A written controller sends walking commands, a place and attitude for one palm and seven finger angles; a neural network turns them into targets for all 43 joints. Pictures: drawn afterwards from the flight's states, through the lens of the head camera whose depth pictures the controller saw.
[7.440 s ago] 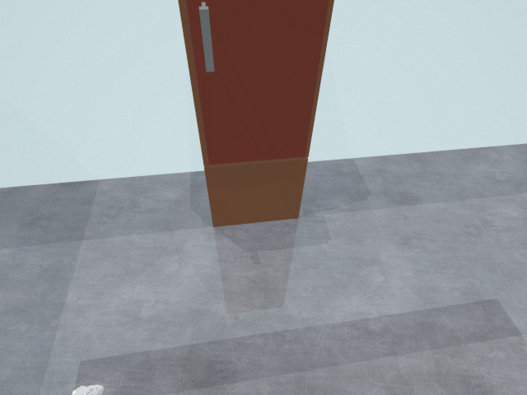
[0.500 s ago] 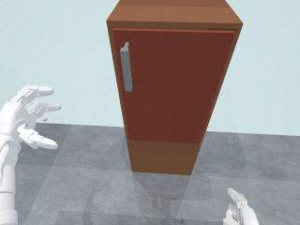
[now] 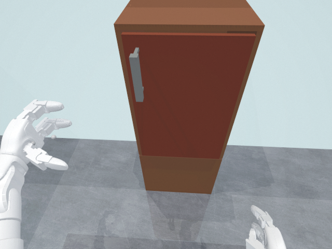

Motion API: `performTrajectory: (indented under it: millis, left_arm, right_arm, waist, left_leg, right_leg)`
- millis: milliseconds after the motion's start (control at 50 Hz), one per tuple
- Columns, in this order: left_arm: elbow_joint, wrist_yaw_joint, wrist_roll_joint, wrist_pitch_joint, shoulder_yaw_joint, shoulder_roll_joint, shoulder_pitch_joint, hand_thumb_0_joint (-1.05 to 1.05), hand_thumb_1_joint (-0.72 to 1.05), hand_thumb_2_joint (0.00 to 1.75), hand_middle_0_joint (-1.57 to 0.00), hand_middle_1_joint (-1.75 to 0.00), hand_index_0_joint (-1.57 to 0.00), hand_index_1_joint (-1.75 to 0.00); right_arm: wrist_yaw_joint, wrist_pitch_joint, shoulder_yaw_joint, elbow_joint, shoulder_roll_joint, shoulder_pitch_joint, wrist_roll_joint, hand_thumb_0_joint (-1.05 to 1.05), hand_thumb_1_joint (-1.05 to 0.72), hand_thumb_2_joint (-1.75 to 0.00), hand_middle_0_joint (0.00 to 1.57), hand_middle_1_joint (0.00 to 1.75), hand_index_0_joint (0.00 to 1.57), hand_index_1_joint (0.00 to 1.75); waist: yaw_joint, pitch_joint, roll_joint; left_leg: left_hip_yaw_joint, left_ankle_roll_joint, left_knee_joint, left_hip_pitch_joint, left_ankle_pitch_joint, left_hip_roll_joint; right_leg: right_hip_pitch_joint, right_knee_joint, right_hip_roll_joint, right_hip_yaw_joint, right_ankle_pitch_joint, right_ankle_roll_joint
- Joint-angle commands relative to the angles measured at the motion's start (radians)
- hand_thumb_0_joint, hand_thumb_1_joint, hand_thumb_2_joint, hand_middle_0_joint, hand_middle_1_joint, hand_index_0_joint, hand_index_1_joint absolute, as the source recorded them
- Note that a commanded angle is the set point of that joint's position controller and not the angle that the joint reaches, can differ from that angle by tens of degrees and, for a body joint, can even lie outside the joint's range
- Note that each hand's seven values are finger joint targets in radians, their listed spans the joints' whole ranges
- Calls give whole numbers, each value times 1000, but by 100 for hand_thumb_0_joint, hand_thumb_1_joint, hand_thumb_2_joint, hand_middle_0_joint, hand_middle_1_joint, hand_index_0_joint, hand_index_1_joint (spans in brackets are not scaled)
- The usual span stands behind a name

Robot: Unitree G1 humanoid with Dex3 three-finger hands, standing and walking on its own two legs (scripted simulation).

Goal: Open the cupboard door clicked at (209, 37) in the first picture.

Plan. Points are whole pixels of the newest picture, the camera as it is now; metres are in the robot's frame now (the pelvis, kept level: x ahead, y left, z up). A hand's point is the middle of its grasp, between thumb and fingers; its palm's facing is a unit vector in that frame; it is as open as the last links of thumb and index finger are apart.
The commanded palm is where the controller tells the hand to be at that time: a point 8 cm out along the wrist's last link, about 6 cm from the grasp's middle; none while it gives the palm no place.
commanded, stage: move the hooked fingers beside the handle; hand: left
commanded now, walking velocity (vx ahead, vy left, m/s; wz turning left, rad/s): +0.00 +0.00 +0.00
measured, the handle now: (138, 75) +0.58 +0.15 +0.13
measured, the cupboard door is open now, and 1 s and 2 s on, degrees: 0 0 0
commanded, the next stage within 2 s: none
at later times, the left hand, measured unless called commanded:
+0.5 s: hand (77, 117) +0.36 +0.25 +0.15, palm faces +0.05 -1.00 -0.02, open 14.0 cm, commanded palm +0.34 +0.30 +0.15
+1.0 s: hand (97, 98) +0.44 +0.23 +0.15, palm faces +0.03 -1.00 -0.01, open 14.0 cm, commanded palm +0.42 +0.28 +0.14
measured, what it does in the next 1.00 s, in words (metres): stands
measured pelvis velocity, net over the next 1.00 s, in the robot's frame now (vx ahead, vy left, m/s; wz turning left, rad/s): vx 0.00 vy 0.01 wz -0.02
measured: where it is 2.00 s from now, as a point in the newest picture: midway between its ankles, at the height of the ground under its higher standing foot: outside the picture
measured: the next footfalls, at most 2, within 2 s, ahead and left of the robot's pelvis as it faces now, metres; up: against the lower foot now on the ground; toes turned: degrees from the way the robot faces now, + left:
none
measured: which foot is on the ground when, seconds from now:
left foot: down 0.00-1.00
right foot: down 0.00-1.00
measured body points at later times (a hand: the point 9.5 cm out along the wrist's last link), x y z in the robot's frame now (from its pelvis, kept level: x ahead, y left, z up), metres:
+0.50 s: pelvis +0.00 +0.00 +0.00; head +0.00 -0.01 +0.45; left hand +0.35 +0.30 +0.16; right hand +0.14 -0.24 -0.09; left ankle -0.02 +0.11 -0.73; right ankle +0.02 -0.09 -0.73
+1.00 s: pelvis +0.00 +0.01 +0.00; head +0.04 +0.01 +0.44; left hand +0.43 +0.29 +0.15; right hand +0.08 -0.25 -0.11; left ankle -0.02 +0.11 -0.73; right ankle +0.02 -0.09 -0.73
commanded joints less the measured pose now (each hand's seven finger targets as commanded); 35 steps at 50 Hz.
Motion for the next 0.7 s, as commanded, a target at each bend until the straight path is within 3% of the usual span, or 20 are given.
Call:
performTrajectory:
  millis: [0, 40, 80, 140, 180, 200, 240, 320, 400, 440, 460, 520, 580, 640, 680]
  left_arm:
    - [-200, 6, -25, -63, 73, 267, -327, 0, -50, 30, -30, -120, -30, -120]
    - [-194, 15, -23, -69, 53, 254, -376, 0, -50, 30, -30, -120, -30, -120]
    - [-202, 22, -12, -75, 22, 237, -428, 0, -50, 30, -30, -120, -30, -120]
    - [-148, 35, 0, -78, 39, 263, -419, 0, -50, 30, -30, -120, -30, -120]
    - [-117, 42, 9, -73, 1, 235, -481, 0, -50, 30, -30, -120, -30, -120]
    - [-94, 49, 15, -74, 0, 242, -513, 0, -50, 30, -30, -120, -30, -120]
    - [-67, 61, 24, -79, 23, 277, -529, 0, -50, 30, -30, -120, -30, -120]
    - [-29, 73, 34, -99, 15, 267, -572, 0, -50, 30, -30, -120, -30, -120]
    - [46, 70, 38, -102, 18, 274, -585, 0, -50, 30, -30, -120, -30, -120]
    - [75, 74, 44, -106, 41, 310, -595, 0, -50, 30, -30, -120, -30, -120]
    - [67, 71, 45, -108, 4, 275, -628, 0, -50, 30, -30, -120, -30, -120]
    - [109, 79, 54, -126, 11, 299, -702, 0, -50, 30, -30, -120, -30, -120]
    - [125, 81, 58, -146, -28, 270, -773, 0, -50, 30, -30, -120, -30, -120]
    - [201, 88, 66, -159, -16, 291, -799, 0, -50, 30, -30, -120, -30, -120]
    - [245, 93, 77, -166, -18, 295, -831, 0, -50, 30, -30, -120, -30, -120]
  right_arm:
    - [-11, -56, -56, -154, -122, -103, 5, 0, -90, -90, 20, 30, 20, 30]
    - [-14, -58, -55, -148, -119, -101, 5, 0, -90, -90, 20, 30, 20, 30]
    - [-18, -60, -56, -144, -118, -99, 5, 0, -90, -90, 20, 30, 20, 30]
    - [-18, -53, -56, -133, -122, -88, 1, 0, -90, -90, 20, 30, 20, 30]
    - [-19, -48, -53, -129, -122, -92, 6, 0, -90, -90, 20, 30, 20, 30]
    - [-21, -46, -53, -124, -123, -90, 8, 0, -90, -90, 20, 30, 20, 30]
    - [-19, -40, -56, -126, -127, -84, 4, 0, -90, -90, 20, 30, 20, 30]
    - [-15, -32, -56, -128, -123, -71, 3, 0, -90, -90, 20, 30, 20, 30]
    - [-10, -20, -59, -123, -131, -47, 3, 0, -90, -90, 20, 30, 20, 30]
    - [-6, -12, -61, -120, -135, -36, 2, 0, -90, -90, 20, 30, 20, 30]
    - [-4, -11, -60, -126, -136, -37, 3, 0, -90, -90, 20, 30, 20, 30]
    - [-6, -4, -64, -113, -141, -12, 3, 0, -90, -90, 20, 30, 20, 30]
    - [-6, 0, -67, -107, -142, 4, 3, 0, -90, -90, 20, 30, 20, 30]
    - [-4, 9, -70, -91, -151, 31, 0, 0, -90, -90, 20, 30, 20, 30]
    - [-1, 15, -72, -82, -154, 47, -1, 0, -90, -90, 20, 30, 20, 30]
  waist:
    - [-11, -176, 14]
    - [-17, -157, 9]
    - [-26, -191, 45]
    - [-18, -194, -1]
    - [-31, -174, 19]
    - [-37, -158, 20]
    - [-25, -190, -1]
    - [-26, -239, 21]
    - [-27, -231, -5]
    - [-22, -228, 0]
    - [-33, -238, 4]
    - [-48, -237, 13]
    - [-60, -266, 27]
    - [-66, -266, -16]
    - [-67, -267, -4]
  left_leg:
    - [-31, 10, -72, 3, 222, -5]
    - [-35, 11, -72, 13, 213, -3]
    - [-34, 12, -71, 33, 212, -5]
    - [-34, 12, -71, 15, 226, -3]
    - [-36, 10, -78, 2, 190, -4]
    - [-39, 9, -81, -2, 176, -2]
    - [-36, 12, -77, -5, 174, -3]
    - [-30, 11, -72, -1, 218, -5]
    - [-26, 11, -71, -24, 234, -2]
    - [-20, 11, -69, -39, 234, 0]
    - [-21, 12, -71, -36, 233, -2]
    - [-22, 12, -68, -34, 219, 0]
    - [-19, 14, -61, -21, 219, 1]
    - [-22, 16, -53, -39, 221, 2]
    - [-27, 13, -56, -46, 226, 3]
  right_leg:
    - [78, -59, -20, 42, 195, 16]
    - [63, -64, -17, 44, 179, 14]
    - [59, -62, -21, 46, 180, 13]
    - [81, -61, -22, 46, 194, 13]
    - [51, -64, -24, 44, 158, 13]
    - [36, -69, -24, 43, 137, 12]
    - [58, -69, -25, 53, 130, 12]
    - [83, -53, -28, 54, 189, 11]
    - [79, -45, -27, 54, 223, 10]
    - [87, -44, -27, 58, 223, 9]
    - [81, -40, -29, 58, 227, 10]
    - [55, -45, -27, 60, 206, 10]
    - [49, -39, -26, 64, 208, 10]
    - [43, -36, -23, 63, 209, 12]
    - [34, -28, -23, 58, 215, 8]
